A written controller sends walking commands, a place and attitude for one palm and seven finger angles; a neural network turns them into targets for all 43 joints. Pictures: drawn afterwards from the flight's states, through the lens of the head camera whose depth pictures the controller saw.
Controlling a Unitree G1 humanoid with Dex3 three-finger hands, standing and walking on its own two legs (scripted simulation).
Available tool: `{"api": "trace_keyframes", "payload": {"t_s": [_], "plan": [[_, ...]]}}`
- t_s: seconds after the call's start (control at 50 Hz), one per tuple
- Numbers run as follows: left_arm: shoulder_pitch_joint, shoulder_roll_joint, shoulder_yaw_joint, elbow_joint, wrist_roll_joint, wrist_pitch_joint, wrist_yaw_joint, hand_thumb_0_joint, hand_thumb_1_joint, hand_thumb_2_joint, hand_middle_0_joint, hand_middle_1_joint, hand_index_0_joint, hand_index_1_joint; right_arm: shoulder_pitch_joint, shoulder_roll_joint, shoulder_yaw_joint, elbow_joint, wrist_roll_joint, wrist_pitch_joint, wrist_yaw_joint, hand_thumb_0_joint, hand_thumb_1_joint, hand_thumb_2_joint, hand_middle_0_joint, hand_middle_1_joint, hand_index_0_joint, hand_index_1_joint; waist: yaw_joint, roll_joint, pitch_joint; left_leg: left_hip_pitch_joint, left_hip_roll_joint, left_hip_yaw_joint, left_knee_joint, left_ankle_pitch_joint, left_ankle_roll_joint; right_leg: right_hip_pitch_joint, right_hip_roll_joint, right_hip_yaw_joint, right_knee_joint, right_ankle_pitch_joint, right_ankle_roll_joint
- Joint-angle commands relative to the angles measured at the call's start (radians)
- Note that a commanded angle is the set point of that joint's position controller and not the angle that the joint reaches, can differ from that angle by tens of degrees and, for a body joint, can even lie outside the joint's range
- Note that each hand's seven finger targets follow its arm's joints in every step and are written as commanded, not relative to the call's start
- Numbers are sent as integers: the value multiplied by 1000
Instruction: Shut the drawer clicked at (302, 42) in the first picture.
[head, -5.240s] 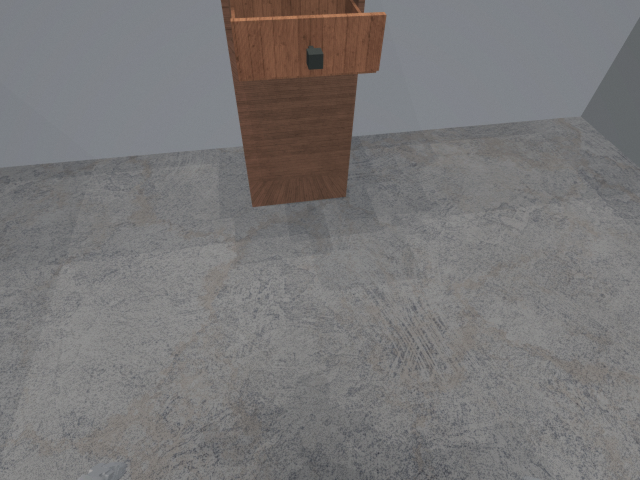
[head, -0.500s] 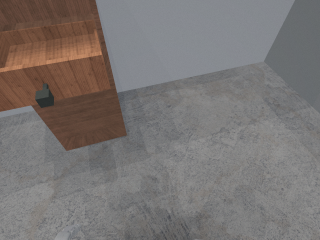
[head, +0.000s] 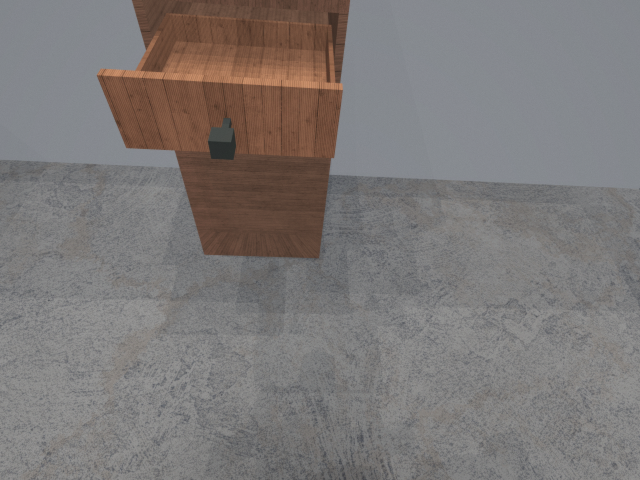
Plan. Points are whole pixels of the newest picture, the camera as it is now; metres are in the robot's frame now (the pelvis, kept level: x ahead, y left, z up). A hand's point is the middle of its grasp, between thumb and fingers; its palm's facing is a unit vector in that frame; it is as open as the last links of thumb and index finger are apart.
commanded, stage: take the last steps up to it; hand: left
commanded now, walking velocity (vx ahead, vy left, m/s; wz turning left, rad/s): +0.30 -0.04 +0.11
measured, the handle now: (224, 135) +0.61 +0.22 +0.05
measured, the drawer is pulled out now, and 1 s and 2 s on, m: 0.28 0.28 0.28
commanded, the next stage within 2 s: come to a stop and stand still in 1.06 s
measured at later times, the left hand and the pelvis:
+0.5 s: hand out of the picture +0.03 +0.14 -0.15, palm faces +0.15 -0.97 -0.19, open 7.4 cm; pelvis +0.06 -0.03 +0.01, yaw +5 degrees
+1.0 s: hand (178, 443) +0.18 +0.21 -0.17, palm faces +0.12 -0.98 -0.15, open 7.4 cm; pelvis +0.20 +0.04 +0.01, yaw +3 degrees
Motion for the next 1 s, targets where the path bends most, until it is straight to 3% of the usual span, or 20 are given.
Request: {"api": "trace_keyframes", "payload": {"t_s": [0.0, 0.18, 0.26, 0.3, 0.32, 0.34, 0.36, 0.38, 0.44, 0.5, 0.58, 0.68, 0.72, 0.74, 0.76, 0.78, 0.8, 0.86, 0.92, 0.98], "plan": [[-32, 55, 12, -65, -5, -37, -12, 0, 900, 900, -200, -300, -200, -300, 47, -173, -32, -28, -5, -25, -28, 0, -900, -900, 200, 300, 200, 300, -40, 222, -109, 149, 258, -259, -296, 399, 134, -145, 30, 66, 229, 46, -1], [-41, 12, -15, -19, 5, -63, -41, 0, 900, 900, -200, -300, -200, -300, 152, -148, -34, 41, -6, -50, -27, 0, -900, -900, 200, 300, 200, 300, -71, 197, -21, 127, 238, -311, -424, -110, 148, -92, 57, 23, -78, 78, -18], [35, -4, -13, 12, 5, -77, -42, 0, 900, 900, -200, -300, -200, -300, 133, -142, -37, 61, -7, -49, -24, 0, -900, -900, 200, 300, 200, 300, -32, 169, -15, 15, 222, -308, -387, -201, 127, 94, 93, 0, -261, 128, -31], [151, 4, -6, 62, 8, -90, -37, 0, 900, 900, -200, -300, -200, -300, 118, -110, -30, 68, 0, -48, -24, 0, -900, -900, 200, 300, 200, 300, 19, 99, -16, -106, 145, -239, -248, -252, 76, 292, 93, 8, -442, 205, -37], [203, 53, 7, 78, 15, -101, -28, 0, 900, 900, -200, -300, -200, -300, 128, -57, -21, 66, 7, -52, -22, 0, -900, -900, 200, 300, 200, 300, 41, -40, -21, -250, 65, -150, -55, -252, 35, 407, -27, 176, -543, 33, -76], [262, 131, 24, 84, 16, -101, -17, 0, 900, 900, -200, -300, -200, -300, 96, -6, -5, 33, 11, -56, -14, 0, -900, -900, 200, 300, 200, 300, 74, -249, 8, -410, -36, -9, 193, -253, -4, 449, -234, 474, -719, -149, -172], [297, 137, 27, 89, 0, -107, -10, 0, 900, 900, -200, -300, -200, -300, 40, -69, -20, 15, -2, -53, -8, 0, -900, -900, 200, 300, 200, 300, 91, -200, 19, -423, 15, -67, 346, -233, 1, 339, -293, 594, -798, -291, -228], [254, 109, 23, 91, -2, -112, -7, 0, 900, 900, -200, -300, -200, -300, 18, -71, -29, 17, -4, -50, -1, 0, -900, -900, 200, 300, 200, 300, 64, -176, 72, -437, 43, -83, 430, -153, 4, 265, -274, 571, -819, -301, -232], [155, 13, -2, 79, -1, -128, -5, 0, 900, 900, -200, -300, -200, -300, 99, -33, -33, 77, -7, -44, 11, 0, -900, -900, 200, 300, 200, 300, -18, -3, 59, -365, 87, -58, 478, 25, -20, 214, -168, 282, -754, 38, -194], [186, -18, -12, 104, -1, -144, -4, 0, 900, 900, -200, -300, -200, -300, 119, -1, -30, 89, -8, -42, 11, 0, -900, -900, 200, 300, 200, 300, -29, -53, 47, -355, 96, -24, 441, 95, -42, 225, -127, 153, -736, 272, -188], [247, -13, -11, 145, 4, -152, -1, 0, 900, 900, -200, -300, -200, -300, 35, 21, -24, 63, -3, -49, 16, 0, -900, -900, 200, 300, 200, 300, -9, -31, 46, -364, 105, 14, 301, 95, -47, 278, -135, 132, -706, 446, -216], [278, -5, -5, 178, 7, -140, 0, 0, 900, 900, -200, -300, -200, -300, -36, 44, -13, 43, 0, -70, 20, 0, -900, -900, 200, 300, 200, 300, 16, -97, 38, -220, 66, 67, 89, 67, -18, 282, -123, 98, -630, 543, -199], [269, -8, -4, 186, 2, -135, 1, 0, 900, 900, -200, -300, -200, -300, 15, 34, -15, 62, -2, -78, 11, 0, -900, -900, 200, 300, 200, 300, -19, -78, 27, -85, 30, 101, -4, 92, -6, 255, -99, 76, -543, 620, -182], [253, -7, -3, 182, 1, -132, 1, 0, 900, 900, -200, -300, -200, -300, 117, 13, -20, 93, -6, -84, 3, 0, -900, -900, 200, 300, 200, 300, -66, -36, -20, 78, 13, 105, -76, 131, 2, 202, -72, 54, -414, 651, -164], [251, -28, -5, 174, -5, -131, -2, 0, 900, 900, -200, -300, -200, -300, 267, -47, -33, 135, -11, -93, -9, 0, -900, -900, 200, 300, 200, 300, -125, 78, -124, 297, 85, 16, -136, 168, 26, 121, -25, 17, -193, 600, -133], [301, -83, -10, 156, -16, -129, -9, 0, 900, 900, -200, -300, -200, -300, 378, -166, -59, 158, -19, -99, -23, 0, -900, -900, 200, 300, 200, 300, -136, 323, -248, 511, 370, -346, -202, 252, 126, -109, 97, -56, 100, 178, -79], [246, -60, -10, 123, -7, -133, -9, 0, 900, 900, -200, -300, -200, -300, 405, -194, -60, 162, -5, -85, -25, 0, -900, -900, 200, 300, 200, 300, -141, 294, -250, 461, 463, -467, -312, 194, 192, -181, 122, 16, 274, -84, -90], [117, -68, -4, 113, 1, -113, -20, 0, 900, 900, -200, -300, -200, -300, 216, -80, -35, 118, -3, -92, -35, 0, -900, -900, 200, 300, 200, 300, -85, 140, -24, 153, 406, -329, -405, 83, 165, -250, 11, 88, 387, 97, -79], [175, -106, -1, 127, 10, -84, -28, 0, 900, 900, -200, -300, -200, -300, 161, -14, -20, 99, -2, -105, -35, 0, -900, -900, 200, 300, 200, 300, -17, 164, -15, 14, 300, -105, -424, 199, 111, -136, 0, 65, 269, 211, -54], [150, -93, 1, 105, 10, -68, -31, 0, 900, 900, -200, -300, -200, -300, 163, -26, -19, 93, 2, -107, -32, 0, -900, -900, 200, 300, 200, 300, -4, 154, -2, 8, 276, -61, -451, 218, 113, -148, -1, 56, 185, 282, -35]]}}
